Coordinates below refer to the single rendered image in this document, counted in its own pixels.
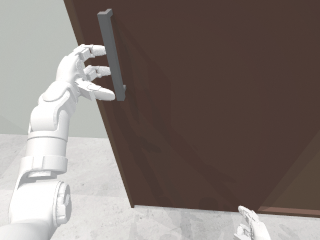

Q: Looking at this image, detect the right robot hand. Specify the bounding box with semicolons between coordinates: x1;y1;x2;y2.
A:
234;205;271;240

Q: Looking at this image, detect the handle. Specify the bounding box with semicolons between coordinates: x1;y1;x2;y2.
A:
97;9;126;101

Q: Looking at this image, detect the wardrobe door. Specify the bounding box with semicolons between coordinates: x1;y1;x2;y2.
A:
261;130;320;210
72;0;320;213

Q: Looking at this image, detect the left robot hand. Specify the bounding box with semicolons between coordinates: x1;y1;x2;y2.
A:
55;44;115;101

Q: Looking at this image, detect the robot left forearm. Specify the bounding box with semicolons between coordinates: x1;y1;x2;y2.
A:
8;80;79;224

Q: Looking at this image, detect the left robot upper arm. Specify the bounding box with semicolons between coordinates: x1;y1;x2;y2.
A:
0;181;72;240

